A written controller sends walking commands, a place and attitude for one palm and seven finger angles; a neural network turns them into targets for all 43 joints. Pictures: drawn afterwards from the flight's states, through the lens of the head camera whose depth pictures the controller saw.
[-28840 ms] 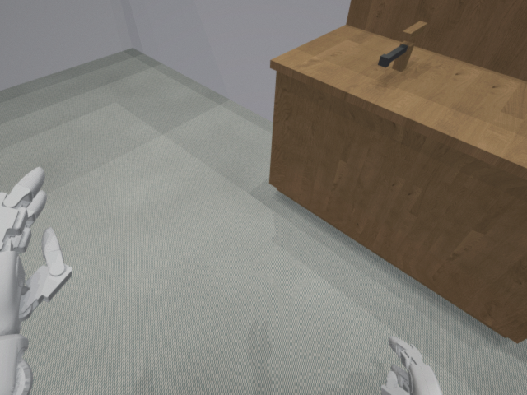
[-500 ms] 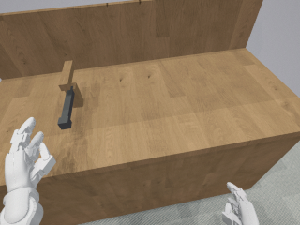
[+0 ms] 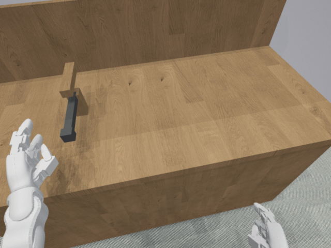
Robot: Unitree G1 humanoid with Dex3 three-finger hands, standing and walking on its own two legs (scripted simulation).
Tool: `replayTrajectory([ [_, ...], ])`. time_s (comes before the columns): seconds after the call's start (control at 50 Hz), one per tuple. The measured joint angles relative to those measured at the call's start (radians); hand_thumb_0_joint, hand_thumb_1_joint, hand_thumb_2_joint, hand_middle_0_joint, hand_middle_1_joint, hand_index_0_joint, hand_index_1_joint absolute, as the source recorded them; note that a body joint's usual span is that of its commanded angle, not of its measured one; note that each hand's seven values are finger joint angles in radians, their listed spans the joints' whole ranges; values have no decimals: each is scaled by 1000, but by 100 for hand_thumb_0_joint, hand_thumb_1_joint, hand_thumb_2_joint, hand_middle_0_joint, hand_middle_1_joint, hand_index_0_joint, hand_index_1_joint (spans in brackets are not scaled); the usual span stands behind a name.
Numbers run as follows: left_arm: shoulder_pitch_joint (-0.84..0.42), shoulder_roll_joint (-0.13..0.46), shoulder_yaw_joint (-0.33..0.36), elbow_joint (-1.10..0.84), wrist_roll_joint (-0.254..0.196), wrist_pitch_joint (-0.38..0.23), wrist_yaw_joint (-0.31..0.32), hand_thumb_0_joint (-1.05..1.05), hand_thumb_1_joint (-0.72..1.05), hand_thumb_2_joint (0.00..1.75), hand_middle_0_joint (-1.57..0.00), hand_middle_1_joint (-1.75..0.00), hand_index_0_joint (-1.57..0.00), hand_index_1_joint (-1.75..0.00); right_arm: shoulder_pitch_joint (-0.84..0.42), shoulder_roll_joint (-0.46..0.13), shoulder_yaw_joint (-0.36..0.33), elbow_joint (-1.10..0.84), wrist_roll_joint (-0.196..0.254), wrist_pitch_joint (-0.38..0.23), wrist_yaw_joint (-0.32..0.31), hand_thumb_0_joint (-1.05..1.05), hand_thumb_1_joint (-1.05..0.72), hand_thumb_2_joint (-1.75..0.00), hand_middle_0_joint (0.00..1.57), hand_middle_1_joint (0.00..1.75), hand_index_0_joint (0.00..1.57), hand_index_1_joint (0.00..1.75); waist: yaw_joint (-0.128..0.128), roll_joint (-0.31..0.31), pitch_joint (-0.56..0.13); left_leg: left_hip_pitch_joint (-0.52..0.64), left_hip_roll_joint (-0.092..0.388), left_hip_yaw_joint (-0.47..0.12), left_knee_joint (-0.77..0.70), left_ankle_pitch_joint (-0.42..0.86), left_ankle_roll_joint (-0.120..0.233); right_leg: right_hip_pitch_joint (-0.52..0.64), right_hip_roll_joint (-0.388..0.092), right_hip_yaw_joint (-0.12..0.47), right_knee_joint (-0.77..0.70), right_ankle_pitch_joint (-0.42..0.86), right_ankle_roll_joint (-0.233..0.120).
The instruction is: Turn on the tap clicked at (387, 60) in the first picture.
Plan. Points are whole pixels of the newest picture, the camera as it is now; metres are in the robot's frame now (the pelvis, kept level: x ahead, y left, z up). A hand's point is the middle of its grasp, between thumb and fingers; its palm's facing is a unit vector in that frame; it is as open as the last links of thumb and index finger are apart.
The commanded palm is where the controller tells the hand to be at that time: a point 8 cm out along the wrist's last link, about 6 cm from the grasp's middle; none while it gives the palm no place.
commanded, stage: reach beside the lever's end, fingers flat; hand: left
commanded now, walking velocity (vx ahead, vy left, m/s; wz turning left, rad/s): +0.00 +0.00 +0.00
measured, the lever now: (68, 134) +0.36 +0.29 +0.07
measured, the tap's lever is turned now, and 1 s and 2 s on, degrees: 0 0 13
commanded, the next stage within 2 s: push the lever round in 0.96 s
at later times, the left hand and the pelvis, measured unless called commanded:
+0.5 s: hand (59, 143) +0.33 +0.30 +0.07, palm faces +0.51 -0.85 -0.10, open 7.8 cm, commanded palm +0.29 +0.34 +0.07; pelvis +0.01 +0.01 +0.00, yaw -1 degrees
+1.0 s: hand (58, 142) +0.33 +0.31 +0.06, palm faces +0.52 -0.84 -0.10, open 7.8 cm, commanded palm +0.29 +0.35 +0.06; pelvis +0.01 +0.02 -0.01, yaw -1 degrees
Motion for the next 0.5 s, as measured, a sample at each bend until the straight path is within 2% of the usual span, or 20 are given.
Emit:
replayTrajectory([
  [0.5, -207, 36, 63, 279, 39, -83, -21, 2, 90, 90, -16, -16, -16, -16, 33, -4, -14, 4, -13, 57, 4, 1, -90, -90, 21, 30, 21, 30, -26, -10, -16, -71, -2, 15, 28, -19, 14, -72, -1, 14, 20, -10, 15],
])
